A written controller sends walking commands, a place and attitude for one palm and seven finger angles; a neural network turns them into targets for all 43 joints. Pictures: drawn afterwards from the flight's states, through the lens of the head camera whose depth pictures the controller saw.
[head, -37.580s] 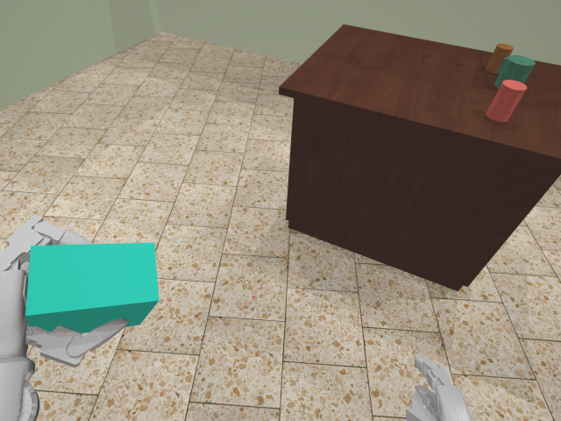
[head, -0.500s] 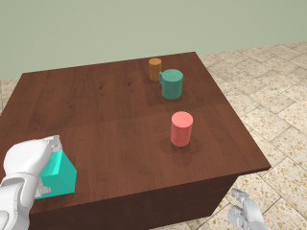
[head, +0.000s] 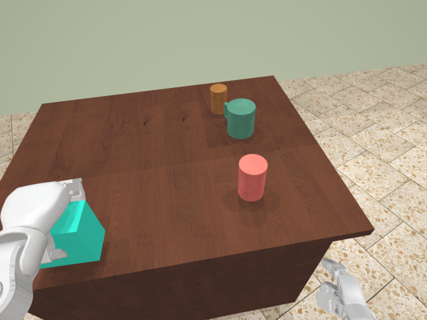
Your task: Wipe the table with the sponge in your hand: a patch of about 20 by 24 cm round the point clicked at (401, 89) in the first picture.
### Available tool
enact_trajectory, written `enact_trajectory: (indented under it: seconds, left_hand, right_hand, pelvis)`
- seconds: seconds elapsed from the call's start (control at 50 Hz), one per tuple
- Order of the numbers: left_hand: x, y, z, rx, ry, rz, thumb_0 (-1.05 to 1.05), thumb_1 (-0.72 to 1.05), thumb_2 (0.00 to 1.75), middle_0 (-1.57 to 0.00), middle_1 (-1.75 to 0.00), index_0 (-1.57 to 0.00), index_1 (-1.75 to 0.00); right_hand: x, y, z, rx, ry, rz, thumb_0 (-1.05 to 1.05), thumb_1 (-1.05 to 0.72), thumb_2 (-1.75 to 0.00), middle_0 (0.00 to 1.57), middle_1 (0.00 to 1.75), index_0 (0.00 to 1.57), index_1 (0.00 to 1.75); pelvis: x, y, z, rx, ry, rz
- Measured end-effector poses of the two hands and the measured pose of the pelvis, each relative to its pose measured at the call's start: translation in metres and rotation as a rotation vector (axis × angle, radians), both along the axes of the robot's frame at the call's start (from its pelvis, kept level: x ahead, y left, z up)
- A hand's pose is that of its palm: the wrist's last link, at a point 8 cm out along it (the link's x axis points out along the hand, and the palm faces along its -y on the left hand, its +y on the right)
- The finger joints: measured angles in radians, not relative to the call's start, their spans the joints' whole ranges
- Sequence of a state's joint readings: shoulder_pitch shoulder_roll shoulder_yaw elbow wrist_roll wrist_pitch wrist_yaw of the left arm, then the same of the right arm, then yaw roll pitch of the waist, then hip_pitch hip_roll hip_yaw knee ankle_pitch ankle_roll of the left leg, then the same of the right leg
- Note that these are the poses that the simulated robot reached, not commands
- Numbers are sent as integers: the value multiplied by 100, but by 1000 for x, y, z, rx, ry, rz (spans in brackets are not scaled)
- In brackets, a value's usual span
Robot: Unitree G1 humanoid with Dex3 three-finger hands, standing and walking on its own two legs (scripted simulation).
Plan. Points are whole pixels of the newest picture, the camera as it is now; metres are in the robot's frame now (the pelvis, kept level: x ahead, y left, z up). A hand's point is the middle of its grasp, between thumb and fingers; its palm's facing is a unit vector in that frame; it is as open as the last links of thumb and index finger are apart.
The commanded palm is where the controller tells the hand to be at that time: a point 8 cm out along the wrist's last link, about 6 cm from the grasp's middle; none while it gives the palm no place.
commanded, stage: lift the sponge slowly off the table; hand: left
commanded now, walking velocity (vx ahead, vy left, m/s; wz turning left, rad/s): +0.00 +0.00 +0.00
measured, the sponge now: (65, 239) +0.21 +0.33 +0.04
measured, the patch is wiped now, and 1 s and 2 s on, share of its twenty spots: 0.95 0.95 0.95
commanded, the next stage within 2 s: bring the sponge back beside the body in 1.30 s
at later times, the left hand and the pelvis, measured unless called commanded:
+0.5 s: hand (49, 205) +0.23 +0.32 +0.13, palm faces +0.03 -0.03 -1.00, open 10.4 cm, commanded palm +0.20 +0.32 +0.20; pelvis -0.01 +0.01 +0.00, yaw +0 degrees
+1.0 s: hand (46, 190) +0.24 +0.31 +0.16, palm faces +0.07 -0.01 -1.00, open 10.4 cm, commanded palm +0.20 +0.32 +0.24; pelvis -0.02 +0.00 +0.00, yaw +0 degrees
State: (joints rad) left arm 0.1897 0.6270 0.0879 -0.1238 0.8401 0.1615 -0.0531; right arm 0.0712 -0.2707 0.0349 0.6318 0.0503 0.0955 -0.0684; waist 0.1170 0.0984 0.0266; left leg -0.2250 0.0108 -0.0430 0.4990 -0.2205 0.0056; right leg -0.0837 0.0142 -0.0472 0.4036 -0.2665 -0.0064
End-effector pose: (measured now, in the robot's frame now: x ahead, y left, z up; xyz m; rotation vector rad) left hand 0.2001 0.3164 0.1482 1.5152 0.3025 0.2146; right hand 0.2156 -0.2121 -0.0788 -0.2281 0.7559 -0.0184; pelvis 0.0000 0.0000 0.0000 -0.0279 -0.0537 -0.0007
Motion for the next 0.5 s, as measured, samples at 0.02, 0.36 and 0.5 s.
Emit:
enact_trajectory:
  seconds: [0.02, 0.36, 0.5]
  left_hand:
    - [-1, -1, 1, 1, -1, -12, -1, -55, 105, -72, -132, -73, -134]
    - [2, 5, 20, 2, -52, 3, -1, -55, 105, -72, -132, -73, -134]
    - [6, 1, 32, 18, -81, -33, -1, -55, 105, -72, -132, -73, -134]
  right_hand:
    - [0, 0, 1, -2, -3, 0, 2, -91, -90, 20, 30, 20, 30]
    - [-3, 6, 5, -8, -15, 10, 2, -91, -90, 20, 30, 18, 29]
    - [-4, 10, 6, -5, -18, 16, 2, -91, -90, 20, 30, 18, 29]
  pelvis:
    - [0, 0, 0, 0, -1, -1]
    - [-9, 5, 2, 0, -11, 1]
    - [-11, 6, 3, 1, -16, 1]
